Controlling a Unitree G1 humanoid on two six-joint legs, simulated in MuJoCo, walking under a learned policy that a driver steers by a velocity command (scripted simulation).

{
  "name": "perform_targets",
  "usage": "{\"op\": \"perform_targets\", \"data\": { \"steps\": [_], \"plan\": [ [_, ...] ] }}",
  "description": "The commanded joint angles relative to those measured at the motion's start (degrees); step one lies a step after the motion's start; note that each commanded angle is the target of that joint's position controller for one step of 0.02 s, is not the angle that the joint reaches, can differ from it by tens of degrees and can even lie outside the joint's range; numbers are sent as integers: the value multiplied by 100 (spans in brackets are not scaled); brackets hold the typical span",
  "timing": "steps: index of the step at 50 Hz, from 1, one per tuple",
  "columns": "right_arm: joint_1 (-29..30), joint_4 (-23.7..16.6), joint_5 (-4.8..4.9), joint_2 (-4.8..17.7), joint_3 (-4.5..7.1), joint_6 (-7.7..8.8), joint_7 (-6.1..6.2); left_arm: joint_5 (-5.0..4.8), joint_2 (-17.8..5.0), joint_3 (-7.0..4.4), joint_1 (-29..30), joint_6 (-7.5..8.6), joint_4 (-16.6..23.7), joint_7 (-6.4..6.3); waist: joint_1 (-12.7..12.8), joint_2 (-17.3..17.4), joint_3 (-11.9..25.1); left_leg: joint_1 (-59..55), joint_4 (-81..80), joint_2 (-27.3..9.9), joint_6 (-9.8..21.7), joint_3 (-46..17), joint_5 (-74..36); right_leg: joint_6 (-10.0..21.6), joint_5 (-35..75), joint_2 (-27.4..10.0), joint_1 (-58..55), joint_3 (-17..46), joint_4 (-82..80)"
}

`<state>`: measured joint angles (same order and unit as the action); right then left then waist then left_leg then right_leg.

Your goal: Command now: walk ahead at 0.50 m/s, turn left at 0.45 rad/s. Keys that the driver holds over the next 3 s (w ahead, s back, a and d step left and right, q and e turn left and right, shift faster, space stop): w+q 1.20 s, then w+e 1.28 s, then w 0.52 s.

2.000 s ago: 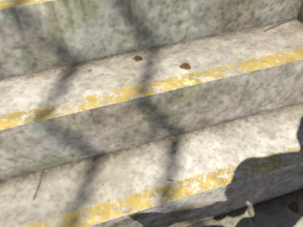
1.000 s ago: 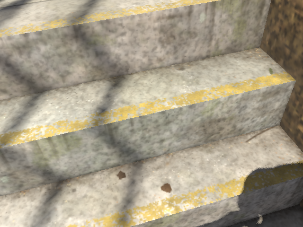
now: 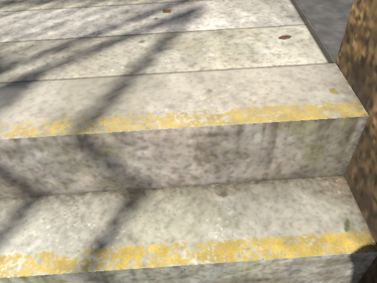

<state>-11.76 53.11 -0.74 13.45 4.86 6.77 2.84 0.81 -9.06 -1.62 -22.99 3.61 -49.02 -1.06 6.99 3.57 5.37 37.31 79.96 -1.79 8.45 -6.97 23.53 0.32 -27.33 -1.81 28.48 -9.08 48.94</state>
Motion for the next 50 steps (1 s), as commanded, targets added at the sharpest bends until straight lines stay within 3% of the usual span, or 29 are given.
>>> {"op": "perform_targets", "data": {
  "steps": [1,2,3,5,8,12,15,17,18,19,20,21,22,23,24,25,28,29,32,35,39,42,43,45,46,47,48,49,50],
  "plan": [
    [-117,-1193,-117,-923,-294,252,-218,329,-888,-266,-745,232,-204,-87,-814,-1320,309,3503,5084,404,-425,46,-1509,701,-2761,-2823,-2509,6388,-4450],
    [1112,-1885,-306,-659,-330,132,-273,83,-926,-294,44,333,-271,-167,-860,-841,-617,3720,5227,76,-520,126,-1849,1054,-2576,-2489,-1619,5322,-4164],
    [1567,-1883,-328,-443,-282,8,-316,60,-452,-168,58,327,-466,-197,-540,-380,-715,3870,5355,249,-367,-8,-1792,978,-2168,-2022,-1580,4341,-3729],
    [1723,-2053,-140,-600,-329,-180,-422,132,21,-13,-385,453,-695,-369,-356,-163,-1211,4045,5183,263,-171,-584,-2189,715,-668,-1927,-1402,3407,-3304],
    [988,-1916,-14,-858,-333,-495,-296,73,-242,-79,-828,534,-668,-370,-535,-204,-1022,4338,5680,506,-2,-496,-1637,514,408,-1747,-1985,2112,-3100],
    [2021,-2458,-35,-1041,-342,-756,-141,17,-413,-94,-1172,667,-510,-347,-469,-474,-1277,5426,6161,404,-18,-115,-740,618,646,-1793,-2394,1314,-3604],
    [2762,-3060,-51,-1007,-435,-873,-269,62,-570,-143,-1222,602,-556,-432,-598,-475,-1210,5203,4467,-52,56,325,-25,472,904,-1477,-2635,583,-4173],
    [3378,-3184,107,-902,-554,-966,-328,-163,-628,-199,-1041,557,-707,-405,-423,-501,-1211,3188,1459,-87,120,1835,211,600,3524,-1062,-1889,-315,-5379],
    [2696,-2944,326,-1181,-700,-1009,-301,-298,-774,-160,-594,506,-678,-414,-744,-907,-745,1116,108,25,294,2166,480,878,6324,-1001,-1562,-687,-5301],
    [1703,-2438,224,-952,-555,-1096,-239,-402,-1136,-208,-700,551,-548,-461,-937,-1057,26,132,505,745,206,2835,1406,1059,11608,-1478,-2156,-642,-4222],
    [215,-2087,149,-691,-411,-1170,-189,-491,-1675,-343,-491,647,-448,-370,-1645,-1636,1056,-751,525,940,372,2587,1153,1081,14218,-1865,-2886,-512,-2783],
    [-737,-1969,-22,-241,-294,-1084,-198,-759,-2119,-439,-194,674,-303,-152,-2109,-1935,1953,-1873,-657,1127,399,2132,921,1345,13988,-1787,-3184,-450,-1502],
    [46,-1757,-112,119,-219,-997,-190,-659,-1697,-315,-652,715,-24,-19,-1392,-1194,2301,-3348,-1464,1163,611,1237,850,1149,12133,-1336,-1693,-11,-357],
    [-493,-1842,-91,319,10,-1042,-247,-462,-1966,-430,-199,842,308,139,-1780,-1392,2468,-3638,-2719,1092,428,138,1063,1099,8897,-1189,-1463,296,813],
    [78,-1757,-135,843,240,-1130,-243,-243,-1402,-389,697,794,860,400,-1431,296,2040,-3205,-4844,-1,1080,-3371,3409,682,2828,322,677,570,3603],
    [520,-1833,-203,581,254,-1073,-284,78,-615,-270,1428,697,1257,450,-1292,-79,1827,-2438,-5780,-722,1058,-4761,3723,529,2514,550,1505,1811,6589],
    [190,-672,-165,-136,6,-534,-224,341,568,220,1819,411,2069,170,-482,-541,-377,-678,-5367,-320,263,-3074,2369,789,2793,337,3139,1644,8254],
    [277,-462,-174,-376,-83,-404,-249,265,530,258,1398,377,1883,111,-243,-712,-736,-393,-5187,-156,125,-2310,1801,756,2816,280,3266,1568,8145],
    [-146,-150,-158,-148,-91,-160,-391,144,382,364,1651,234,1989,-54,-291,-494,-1255,-405,-5594,88,-132,-1091,153,527,2241,-20,4002,1138,7520],
    [-1039,273,-302,21,-76,9,-492,77,593,471,2844,140,2398,-261,-875,212,-1072,-1562,-6223,-292,135,-1548,-492,574,917,13,5780,582,9246],
    [-1358,311,-240,284,50,-5,-317,154,628,564,4129,94,2979,-161,-1130,-72,-789,-1719,-7166,-374,223,-1566,-538,601,757,-215,5435,414,7903],
    [-1501,88,-84,392,196,-264,42,187,882,624,3807,16,2831,-65,-1040,111,106,-2503,-7459,-642,511,-960,-3994,768,380,-254,3611,480,5897],
    [-686,-230,11,302,161,-369,30,112,747,551,2808,62,2369,15,-523,-75,698,-1983,-7074,-389,346,-57,-7020,858,139,97,1583,-78,4626],
    [-644,-657,51,823,339,-171,-98,-116,248,303,1949,34,2047,-59,-217,301,1723,-2387,-5825,-446,540,-314,-10944,634,291,505,-484,-20,2981],
    [-680,-733,152,883,423,-29,-207,-200,-170,148,1651,115,1974,-114,-284,513,2300,-2470,-4618,-269,471,-471,-11159,556,137,335,-1479,463,1741],
    [-1057,-913,157,547,349,-7,-347,-172,-568,-40,1571,220,1703,-105,-645,-379,3125,-1019,-3145,359,112,-676,-9510,993,-857,-391,-3178,2201,891],
    [-753,-1146,-82,354,255,107,-498,-68,-814,-162,1306,111,1532,-168,-440,-2274,3703,-393,-708,899,-46,-559,-3688,1384,-1282,-1195,-3322,4044,-44],
    [-460,-1364,-399,-43,122,199,-502,-43,-789,-253,1381,-2,1388,-117,-501,-2154,3445,-159,1621,851,-313,-759,-2641,1264,-1981,-1254,-2587,4178,-244],
    [-62,-1449,-465,-534,58,8,-463,-33,-531,-195,1938,-126,1126,-79,-780,-1063,2312,661,2464,705,-271,-613,-2543,1073,-1543,-964,-1718,3423,-460]
  ]
}}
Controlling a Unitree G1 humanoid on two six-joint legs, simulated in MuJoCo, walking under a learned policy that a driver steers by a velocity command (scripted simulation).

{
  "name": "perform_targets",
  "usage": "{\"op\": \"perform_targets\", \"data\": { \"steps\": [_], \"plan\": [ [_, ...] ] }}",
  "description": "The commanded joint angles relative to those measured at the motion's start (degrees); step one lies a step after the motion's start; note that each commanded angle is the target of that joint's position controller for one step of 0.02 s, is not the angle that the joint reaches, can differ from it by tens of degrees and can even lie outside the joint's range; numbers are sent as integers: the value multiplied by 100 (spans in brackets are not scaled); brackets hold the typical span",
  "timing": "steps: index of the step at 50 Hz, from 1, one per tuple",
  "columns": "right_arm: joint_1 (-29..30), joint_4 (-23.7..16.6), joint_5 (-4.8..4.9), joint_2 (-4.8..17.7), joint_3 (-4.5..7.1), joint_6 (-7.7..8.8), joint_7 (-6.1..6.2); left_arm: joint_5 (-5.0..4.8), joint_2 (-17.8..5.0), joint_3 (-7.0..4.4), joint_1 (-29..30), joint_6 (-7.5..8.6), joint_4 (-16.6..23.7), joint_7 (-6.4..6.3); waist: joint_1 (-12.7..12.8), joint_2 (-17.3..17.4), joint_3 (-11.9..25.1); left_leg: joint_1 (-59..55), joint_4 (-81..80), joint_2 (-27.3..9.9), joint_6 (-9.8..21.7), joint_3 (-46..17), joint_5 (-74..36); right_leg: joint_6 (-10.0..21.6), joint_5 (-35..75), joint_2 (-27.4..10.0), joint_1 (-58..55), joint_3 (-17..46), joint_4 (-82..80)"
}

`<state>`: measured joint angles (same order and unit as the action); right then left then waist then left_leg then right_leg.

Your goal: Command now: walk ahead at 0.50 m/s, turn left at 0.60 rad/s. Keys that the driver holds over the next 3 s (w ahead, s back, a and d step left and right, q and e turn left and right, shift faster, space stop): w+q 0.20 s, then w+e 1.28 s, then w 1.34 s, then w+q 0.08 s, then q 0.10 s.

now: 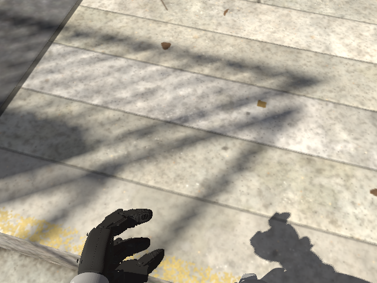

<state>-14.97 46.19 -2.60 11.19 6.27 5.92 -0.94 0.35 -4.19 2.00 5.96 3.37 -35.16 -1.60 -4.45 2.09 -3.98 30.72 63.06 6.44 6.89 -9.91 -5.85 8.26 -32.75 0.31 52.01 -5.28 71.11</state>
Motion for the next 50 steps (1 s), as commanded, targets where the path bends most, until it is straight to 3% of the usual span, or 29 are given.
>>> {"op": "perform_targets", "data": {
  "steps": [1,2,3,6,13,15,17,20,21,22,23,24,26,27,29,30,31,32,34,36,38,40,42,43,44,45,46,48,50],
  "plan": [
    [346,-1069,-336,-168,-81,-267,-33,125,-736,-559,-365,-277,-317,-233,11,-98,2458,1909,4649,-170,-40,-380,317,448,-2222,-1542,-3071,3649,-2949],
    [319,-1246,-400,-233,-194,-543,22,116,-485,-491,-107,-295,-476,-291,-222,2,1457,2116,4803,-295,-70,-148,417,405,-2601,-1552,-2033,3691,-3129],
    [-48,-1220,-220,-216,-246,-782,59,136,-528,-449,-182,-160,-685,-218,-526,-116,666,1827,4315,-399,-216,32,972,102,-2391,-1399,-1064,2947,-3436],
    [-432,-1071,29,-99,-260,-955,84,237,-713,-466,-38,78,-877,-146,-654,-613,-16,1770,4335,-268,-331,193,891,5,-2005,-1427,-276,1943,-3418],
    [-157,-1149,121,213,-176,-789,-45,194,-1647,-674,-204,303,-711,-107,-411,-975,525,1086,2349,-789,-172,259,633,-153,-2189,-2052,-1172,1646,-3432],
    [-760,-1024,133,97,-263,-701,-172,248,-1923,-765,181,205,-678,-165,-876,-1207,875,82,-15,-1394,95,452,589,-531,-1727,-1748,-1653,1137,-2851],
    [-671,-957,284,22,-332,-510,-280,298,-1891,-790,-338,16,-625,-236,-711,-806,818,-319,-2752,-1223,38,1527,889,-552,-1552,-1306,-2608,446,-2086],
    [-1628,94,296,-120,-411,-127,-308,69,-1133,-592,-771,-168,-238,-288,-730,56,966,-1852,-6511,-1281,-152,2243,-3884,-460,939,-385,-3560,-435,1321],
    [-1171,256,233,-159,-489,-83,-306,46,-608,-519,-1560,-223,-134,-289,-3,981,931,-2735,-6234,-1352,-303,1994,-4077,-308,178,149,-2230,-317,2837],
    [-1631,296,159,-163,-630,-21,-215,-75,-134,-435,-1015,-280,192,-208,-131,1225,718,-3150,-5777,-1648,-604,1384,-5250,-354,-685,541,-1081,114,4760],
    [-2970,702,-210,779,-458,68,-19,-415,505,-220,101,-167,1041,-157,-394,2398,609,-4786,-3727,-2091,-798,819,-9987,-726,-1542,978,1319,384,6457],
    [-4607,1355,-168,270,-501,-43,128,-114,655,-26,1310,50,1517,-54,-1297,2802,391,-5411,-3446,-1708,-772,704,-10393,-701,-1553,679,2678,-398,6382],
    [-4282,1369,-374,100,-448,-130,402,28,421,-20,1701,121,1572,141,-1152,1254,1189,-6651,-2927,-2036,-173,164,-6588,-567,-905,443,4272,166,6611],
    [-3598,1139,-332,393,-342,-71,534,15,592,88,1114,29,1643,243,-576,1624,1621,-6276,-3578,-2583,197,-668,-4330,-503,-517,-2,4059,451,6694],
    [-3002,1061,-90,39,-393,75,485,259,385,111,1731,-92,1908,242,-281,129,1212,-5002,-4624,-2614,575,-706,-2440,-427,-531,-359,3519,183,6623],
    [-1580,408,-35,1163,-20,296,592,282,314,164,617,-324,2336,213,608,1140,997,-4055,-6108,-4000,1028,-2439,1687,-476,143,-1281,3074,1360,5248],
    [-1385,639,182,708,-107,373,590,407,-182,-19,1175,-444,2214,176,527,374,604,-3821,-6633,-3711,1102,-2047,3065,-387,414,-1073,3292,1270,5720],
    [-1920,882,268,233,-211,317,603,468,-81,-35,1752,-510,2128,147,118,50,240,-3892,-6759,-3313,1145,-1567,2625,-162,40,-760,3665,1113,6328],
    [-2492,1063,277,-93,-304,154,551,231,108,97,1641,-490,1940,158,-32,-141,190,-4036,-6994,-2585,976,-134,1481,169,-138,-717,3154,193,5160],
    [-2342,1040,278,-391,-416,-20,481,-23,381,226,1419,-465,1652,125,105,9,195,-2840,-6834,-1927,690,1273,-1919,243,-169,-284,805,-783,3586],
    [-1889,628,369,347,-340,-23,520,-269,209,199,157,-495,1094,56,466,732,1199,-2214,-5659,-2002,644,1727,-7358,194,-1009,497,-1940,-1166,2185],
    [-2603,733,441,694,-312,18,353,-297,22,28,-186,-521,752,-125,288,1106,2125,-2032,-3987,-2125,460,1406,-9164,328,-388,722,-3465,-1021,1300],
    [-2399,564,518,1541,-68,222,100,-163,-435,-214,-1295,-764,243,-126,679,1170,2806,-2213,-2789,-2180,738,1477,-8014,121,-873,1022,-4039,-722,324],
    [-1949,338,541,1429,-69,254,30,-83,-613,-352,-1632,-812,-15,-69,827,947,2549,-1768,-2031,-2079,797,1310,-6559,109,-1007,970,-4290,-256,-506],
    [-1214,-7,339,873,-153,208,-38,-16,-781,-482,-1824,-841,-382,19,946,177,1888,-336,-398,-1490,678,1080,-1799,492,-1265,566,-4268,1247,-1732],
    [-160,-844,95,213,-291,79,-175,196,-1422,-744,-1132,-923,-274,-64,865,-1264,1481,1581,3333,-347,111,557,788,1439,-3518,-726,-3206,4990,-3775],
    [991,-1615,-162,-353,-437,16,-88,171,-1163,-679,-680,-739,-128,-8,919,-791,868,2287,5894,-229,-143,64,1193,1406,-3159,-1037,-2028,5543,-4466],
    [1071,-2112,-135,-870,-733,-88,55,246,-553,-497,-766,-474,-795,-84,120,-418,-424,3320,6340,-572,-241,82,1529,870,-2669,-1050,-788,4495,-4419],
    [10,-1718,-77,-649,-743,-247,77,436,-203,-386,-726,-309,-1169,-109,-575,-241,-415,2870,6088,-613,-424,216,1114,611,-1933,-810,-53,3427,-4139]
  ]
}}
Over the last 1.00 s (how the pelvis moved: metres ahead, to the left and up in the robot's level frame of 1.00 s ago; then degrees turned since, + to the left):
0.34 0.09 0.36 30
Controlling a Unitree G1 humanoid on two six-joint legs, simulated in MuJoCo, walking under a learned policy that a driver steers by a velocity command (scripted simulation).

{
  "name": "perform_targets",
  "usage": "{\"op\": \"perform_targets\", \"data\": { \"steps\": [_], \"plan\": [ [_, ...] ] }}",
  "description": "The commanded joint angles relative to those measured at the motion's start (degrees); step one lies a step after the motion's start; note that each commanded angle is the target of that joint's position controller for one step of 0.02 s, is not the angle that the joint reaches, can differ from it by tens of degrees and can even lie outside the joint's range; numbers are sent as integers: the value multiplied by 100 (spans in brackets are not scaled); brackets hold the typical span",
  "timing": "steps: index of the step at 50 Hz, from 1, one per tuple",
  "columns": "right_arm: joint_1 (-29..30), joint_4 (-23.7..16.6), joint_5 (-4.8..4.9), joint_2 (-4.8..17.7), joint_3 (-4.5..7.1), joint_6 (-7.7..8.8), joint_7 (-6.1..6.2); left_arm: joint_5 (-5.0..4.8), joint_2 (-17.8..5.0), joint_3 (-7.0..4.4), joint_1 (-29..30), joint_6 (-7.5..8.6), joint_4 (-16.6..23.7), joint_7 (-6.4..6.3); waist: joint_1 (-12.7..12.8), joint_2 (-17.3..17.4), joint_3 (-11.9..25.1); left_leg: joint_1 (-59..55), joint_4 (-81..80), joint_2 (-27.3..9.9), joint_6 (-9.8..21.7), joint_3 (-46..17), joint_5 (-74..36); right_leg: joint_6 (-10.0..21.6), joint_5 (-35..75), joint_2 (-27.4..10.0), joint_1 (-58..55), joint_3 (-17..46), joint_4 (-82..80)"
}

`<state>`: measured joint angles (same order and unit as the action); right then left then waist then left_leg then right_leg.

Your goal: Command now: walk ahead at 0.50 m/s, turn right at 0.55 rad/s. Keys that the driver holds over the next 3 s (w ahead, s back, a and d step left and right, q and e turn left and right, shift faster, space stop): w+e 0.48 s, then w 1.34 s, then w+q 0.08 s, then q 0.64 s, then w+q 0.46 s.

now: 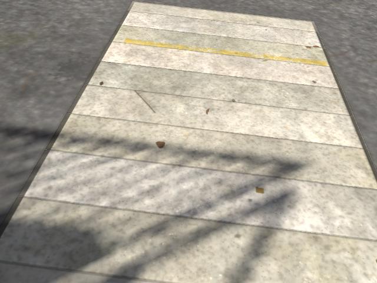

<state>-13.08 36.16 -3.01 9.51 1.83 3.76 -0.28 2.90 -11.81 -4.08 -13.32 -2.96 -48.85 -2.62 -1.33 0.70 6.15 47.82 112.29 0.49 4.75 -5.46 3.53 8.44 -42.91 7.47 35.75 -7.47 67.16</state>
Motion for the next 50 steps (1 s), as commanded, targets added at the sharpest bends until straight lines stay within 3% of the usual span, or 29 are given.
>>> {"op": "perform_targets", "data": {
  "steps": [1,4,6,8,9,11,13,14,15,16,17,20,24,28,31,32,33,34,35,36,37,38,39,40,41,43,44,46,50],
  "plan": [
    [-299,-680,26,-334,-258,-130,3,153,395,201,1294,401,236,-18,-1068,-135,-1360,963,531,-233,-356,-331,72,531,-639,-1554,1735,3202,-3799],
    [-300,-430,299,-41,-210,-253,-38,-12,-368,32,1310,641,424,-61,-1072,151,-1027,189,-593,-362,-572,310,-443,703,-365,-1609,1973,2539,-3863],
    [-351,-264,406,33,-199,-250,-32,30,-600,-63,1707,658,720,-90,-1113,126,-637,-739,-1288,-324,-445,758,-460,768,37,-1407,2041,2092,-3632],
    [-493,-183,500,125,-249,-266,-95,-22,-808,-172,1220,602,694,-112,-939,174,-343,-2204,-4227,-168,-220,1898,1067,472,-424,-1051,1731,1502,-3665],
    [-672,-170,558,224,-172,-256,-105,-2,-889,-236,916,556,729,-137,-816,-350,-262,-3343,-5145,-143,-118,2018,2089,531,-423,-1076,1827,1687,-3678],
    [-2156,461,569,290,-30,-272,-63,39,-329,-123,825,524,747,-78,-1254,-108,99,-4630,-7234,87,8,1800,2116,386,-387,-605,1145,1713,-1464],
    [-2230,662,178,146,-19,112,-94,10,756,176,960,880,1099,232,-928,271,-222,-4796,-7970,-1024,-180,-1214,2927,72,2318,-9,2177,1964,2538],
    [-1196,307,-142,676,122,161,78,-98,840,174,176,877,1444,291,305,810,488,-5075,-10623,-2646,304,-5274,4852,-362,3146,-166,2979,2134,4067],
    [-326,137,-32,686,195,279,110,4,342,161,379,820,1704,262,555,264,42,-4151,-10758,-2996,953,-5518,5548,-532,3883,-701,2955,1419,4897],
    [-60,301,166,604,175,392,123,156,164,144,741,779,1825,292,575,-272,-442,-3659,-10290,-2722,1144,-4415,4959,-584,4032,-853,3087,1401,5444],
    [-484,689,195,576,176,518,103,188,181,224,1741,740,2138,346,135,-627,-840,-3516,-10089,-2347,729,-3239,4134,-462,4060,-817,3634,1585,5960],
    [-1539,1389,101,142,79,605,124,-163,490,240,1644,464,2101,407,-80,-706,-1348,-3734,-9599,-1848,264,-1257,2509,-205,4250,-565,3843,1877,5629],
    [-2048,1620,36,511,171,623,181,-225,646,234,1683,256,2074,253,-23,-322,-1303,-4544,-9988,-2094,527,-371,1650,-138,3084,-507,4595,1618,6478],
    [-2402,1859,-39,470,154,631,98,-156,859,303,2431,279,2218,148,-279,142,-1304,-5594,-10197,-2205,499,297,1094,37,2127,-605,6009,1459,7123],
    [-2518,2158,125,255,107,509,107,-237,825,454,3301,219,2751,282,-209,330,-1697,-4758,-11191,-1592,318,1086,789,93,1651,-1098,5125,379,4898],
    [-2649,2330,150,287,112,428,158,-271,835,487,3476,121,2890,299,-265,603,-1594,-4783,-11615,-1522,453,1223,245,137,1450,-1174,4748,-150,4446],
    [-2758,2377,386,328,85,302,205,-413,1002,668,3470,45,2884,412,-364,767,-1474,-4609,-12341,-1437,684,1514,-539,338,1141,-1432,3654,-781,3045],
    [-2522,2242,449,78,-34,221,219,-492,963,641,3104,8,2564,463,-263,391,-1164,-3985,-12120,-1186,642,1812,-2130,404,1349,-1066,1802,-1472,1897],
    [-2626,2111,525,491,-21,268,248,-536,1028,601,2541,29,2318,445,-5,621,-507,-3912,-11152,-1460,683,1789,-6668,408,1450,-557,162,-1616,1835],
    [-2659,2046,465,1174,137,334,263,-580,845,456,1533,-52,2072,379,459,1186,258,-4632,-10134,-1698,705,1702,-8813,361,1078,-211,-489,-1423,1395],
    [-2500,1987,585,1583,277,385,156,-509,524,297,494,-29,1791,319,862,1920,808,-5276,-8935,-1794,735,1557,-9931,438,697,-3,-1040,-978,757],
    [-1957,1748,723,1855,401,471,-4,-385,11,88,-498,10,1552,327,1379,2044,1331,-5049,-7569,-1695,603,1420,-9274,543,973,-108,-2138,-155,-81],
    [-1841,1402,776,1582,377,629,-145,-267,-708,-162,-1103,37,1173,325,1435,1152,1685,-2988,-5538,-918,336,1088,-7080,961,-899,-1024,-3434,2608,-1383],
    [-1097,1012,516,1256,488,783,-373,-187,-1212,-419,-949,22,1148,327,1273,-171,1707,-1706,-3016,476,146,259,-353,1331,-2750,-1855,-3322,5747,-4090],
    [-678,603,322,633,448,812,-437,-181,-1119,-409,-40,111,1217,349,890,-199,1567,-724,-429,466,30,-749,30,1057,-2535,-2221,-2924,6331,-4802],
    [148,-87,228,-93,187,757,-168,-169,-510,-250,117,532,552,310,550,323,-161,346,958,107,243,-353,-115,847,-554,-2386,-1392,5005,-4460],
    [177,-212,227,-442,21,681,-35,-84,97,-73,-42,693,127,283,258,637,-720,626,987,43,372,-494,9,715,825,-2305,-859,4007,-4068],
    [-425,-72,233,-770,-191,387,7,-22,664,116,-15,814,-213,287,-361,448,-893,634,527,-54,347,-721,221,288,2047,-2062,-296,2702,-4201],
    [-100,-42,250,102,10,-40,52,-240,-39,95,57,1184,-242,400,-462,118,-1323,-282,-3094,-172,37,114,-478,24,3624,-1423,147,730,-5351]
  ]
}}
Over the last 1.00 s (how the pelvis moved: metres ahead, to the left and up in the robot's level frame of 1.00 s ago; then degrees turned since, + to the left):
0.10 0.17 0.03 -13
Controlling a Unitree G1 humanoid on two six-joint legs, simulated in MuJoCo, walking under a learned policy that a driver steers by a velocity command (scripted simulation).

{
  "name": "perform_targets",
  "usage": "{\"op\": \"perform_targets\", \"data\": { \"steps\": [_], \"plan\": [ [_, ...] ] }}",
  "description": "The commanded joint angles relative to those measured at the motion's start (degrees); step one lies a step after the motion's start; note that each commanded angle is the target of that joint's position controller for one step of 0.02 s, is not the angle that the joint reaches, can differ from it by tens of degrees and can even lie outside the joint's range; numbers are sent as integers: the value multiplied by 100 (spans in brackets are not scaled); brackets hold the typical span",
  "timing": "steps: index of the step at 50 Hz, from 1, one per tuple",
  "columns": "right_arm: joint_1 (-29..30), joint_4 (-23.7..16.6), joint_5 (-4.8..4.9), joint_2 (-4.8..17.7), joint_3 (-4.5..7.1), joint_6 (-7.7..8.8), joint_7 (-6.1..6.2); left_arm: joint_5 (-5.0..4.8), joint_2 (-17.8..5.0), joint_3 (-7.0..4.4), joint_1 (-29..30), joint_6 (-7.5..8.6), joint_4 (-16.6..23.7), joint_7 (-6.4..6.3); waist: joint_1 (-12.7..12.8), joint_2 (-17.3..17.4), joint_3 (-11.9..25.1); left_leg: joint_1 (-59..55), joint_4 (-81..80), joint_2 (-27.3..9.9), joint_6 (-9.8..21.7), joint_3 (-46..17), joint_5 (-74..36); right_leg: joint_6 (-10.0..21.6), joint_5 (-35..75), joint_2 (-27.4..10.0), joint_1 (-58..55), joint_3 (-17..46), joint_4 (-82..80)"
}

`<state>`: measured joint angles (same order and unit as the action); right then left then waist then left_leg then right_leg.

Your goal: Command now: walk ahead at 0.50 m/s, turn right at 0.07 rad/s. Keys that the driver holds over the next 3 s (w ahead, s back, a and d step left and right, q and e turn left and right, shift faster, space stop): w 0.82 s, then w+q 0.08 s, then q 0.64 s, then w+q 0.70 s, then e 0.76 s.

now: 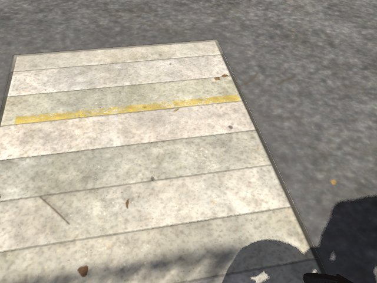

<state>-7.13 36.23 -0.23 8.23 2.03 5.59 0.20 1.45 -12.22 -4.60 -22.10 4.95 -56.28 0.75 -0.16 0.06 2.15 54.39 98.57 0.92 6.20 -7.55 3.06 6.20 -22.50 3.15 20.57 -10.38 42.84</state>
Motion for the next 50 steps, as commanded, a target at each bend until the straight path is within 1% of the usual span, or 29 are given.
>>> {"op": "perform_targets", "data": {
  "steps": [1,3,4,5,8,11,13,14,15,16,17,18,19,21,24,27,30,34,36,38,39,40,41,42,43,44,46,49,50],
  "plan": [
    [-614,9,-120,442,48,-245,-120,-191,-151,119,559,457,434,53,-440,46,-673,-1161,-2595,-433,-151,727,-816,291,2354,-914,1024,880,-3020],
    [-360,160,-108,367,23,-201,-304,-235,-349,55,100,509,476,-10,-173,-187,-319,-1883,-3862,-437,-150,1239,-1200,186,3127,-677,249,655,-3245],
    [-137,201,-32,254,-7,-186,-371,-206,-478,-5,-35,482,554,-21,0,-232,-155,-2060,-4348,-384,-121,1341,-1206,84,3049,-663,-240,646,-3410],
    [230,78,11,112,-60,-197,-391,-169,-584,-32,-223,449,614,-33,174,-454,-258,-2087,-5016,-365,-123,1438,-984,67,3407,-759,-700,717,-3503],
    [1029,-113,-29,187,-22,-296,-359,-81,-530,-47,-552,282,746,-82,448,-736,-478,-1895,-6183,-164,-127,1593,-331,113,4254,-1019,-2192,829,-3370],
    [814,-88,-150,470,66,-275,-250,-89,-634,-45,-702,216,804,-208,302,-1056,-182,-2459,-6789,180,58,1619,458,109,6670,-1348,-3130,849,-2397],
    [-113,214,-174,762,192,-214,-138,-35,-881,-112,-717,106,839,-298,-112,-941,188,-3320,-7422,405,250,1555,759,93,7110,-1434,-3271,926,-1129],
    [-828,399,-243,866,249,-123,-83,-103,-896,-127,-591,75,934,-319,-464,-808,514,-4530,-7603,137,402,1265,443,83,6319,-1363,-2464,854,-178],
    [-1688,478,-363,1202,340,-86,-14,-90,-612,-31,-523,83,1183,-326,-746,-200,1201,-6014,-7251,-976,631,139,1015,126,4273,-1214,-1141,790,1283],
    [-1622,533,-380,1574,429,-52,-14,-354,-47,95,-760,109,1489,-202,-353,1696,1487,-7479,-7706,-2489,1662,-2744,933,-256,-356,67,1452,677,3419],
    [-1264,376,-182,1230,374,-79,-70,-214,-490,-13,-207,104,1465,-252,-368,461,1132,-6814,-8121,-2241,1500,-2821,856,-185,-135,-136,1900,1468,3871],
    [-903,312,-97,980,293,-81,-66,-218,-543,-32,317,155,1619,-192,-268,104,470,-6021,-8230,-1996,1315,-1810,359,-188,426,-308,1916,1579,3758],
    [-814,344,-129,816,231,-63,-81,-226,-532,-15,365,169,1648,-142,-93,-177,275,-5557,-8370,-1778,1111,-1271,-136,-216,627,-412,1752,1555,3532],
    [-847,474,-87,712,159,39,-30,-44,-381,32,213,-35,1634,-23,179,12,47,-4979,-8633,-1367,817,-594,-231,-347,715,-602,1558,1473,3094],
    [-1327,716,-13,842,140,173,1,112,-334,60,467,-195,1768,74,195,273,-288,-4780,-8911,-1229,748,-182,-775,-483,764,-758,1974,1229,2699],
    [-1500,824,-23,1002,144,178,-38,107,-321,131,1170,-208,2017,118,98,333,-530,-4716,-9088,-986,647,269,-1246,-573,1465,-952,2159,1012,1506],
    [-1588,875,-24,1139,160,171,-83,20,-173,218,1756,-197,2135,166,-116,450,-535,-4616,-9155,-816,467,633,-1482,-522,2139,-794,1436,732,5],
    [-1858,1079,-8,1318,190,96,-45,-15,-378,164,2161,-175,2343,109,-198,396,-676,-5423,-8920,-1200,330,569,-1890,-259,2103,-643,1356,641,-763],
    [-1759,1102,-42,1426,212,54,-6,30,-458,110,1834,-157,2304,59,-16,455,-490,-5737,-8342,-1280,228,677,-3122,-51,1697,-396,874,529,-981],
    [-1625,1097,-66,1457,225,-15,41,133,-691,-32,275,-89,1840,-64,669,260,310,-5401,-6482,-991,44,980,-3571,208,1558,-121,-903,498,-1302],
    [-1703,910,-80,1228,154,-46,45,265,-1116,-151,-767,-44,1678,-139,991,-315,1128,-4313,-4686,-710,-34,1171,-1686,454,985,-1223,-2391,1700,-1268],
    [-2452,741,90,647,53,-71,-21,311,-1716,-256,-746,-34,1740,-126,508,-1752,1781,-2385,-2559,406,-235,1116,2526,1200,566,-2774,-3692,4645,-2020],
    [-2159,783,-77,1088,153,-83,-37,41,-1445,-235,-432,-130,1835,-102,593,-1139,1712,-1700,-1960,302,-160,361,2581,1259,99,-2601,-3489,5462,-2705],
    [-1685,651,-70,1116,172,-94,-52,23,-1064,-124,133,-140,1856,-119,333,-610,745,-1411,-1917,-33,-149,366,1973,1046,-57,-2465,-2679,4299,-2691],
    [-1378,598,-91,1036,132,-91,-74,2,-711,-22,320,-89,1817,-87,267,-158,307,-1610,-2326,-250,-162,407,1578,853,509,-2239,-1885,3503,-2834],
    [-1377,627,-124,953,115,-155,-101,-12,-598,21,371,-31,1716,-78,88,-159,79,-1918,-2685,-403,-190,370,1459,620,959,-1988,-1352,2884,-2981],
    [-1658,767,-191,882,107,-338,-160,-45,-451,76,358,77,1591,-91,-115,-398,-84,-2436,-3001,-485,-310,390,1354,394,1944,-1760,-762,2122,-3228],
    [-1507,748,-140,809,135,-440,-145,-53,-683,53,212,178,1435,-112,-209,-372,-245,-2197,-3321,-387,-454,538,1104,409,4319,-1695,-797,1217,-3161],
    [-1373,711,-157,789,125,-467,-138,-57,-613,72,159,180,1400,-120,-217,-338,-199,-2137,-3476,-406,-485,540,934,366,4890,-1658,-919,969,-3067]
  ]
}}
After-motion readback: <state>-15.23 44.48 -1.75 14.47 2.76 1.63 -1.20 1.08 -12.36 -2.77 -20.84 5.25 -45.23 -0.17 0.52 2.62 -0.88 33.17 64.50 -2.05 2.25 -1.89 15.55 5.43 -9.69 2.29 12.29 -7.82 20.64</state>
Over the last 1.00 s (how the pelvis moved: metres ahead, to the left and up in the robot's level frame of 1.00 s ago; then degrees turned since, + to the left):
0.38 -0.10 0.28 -18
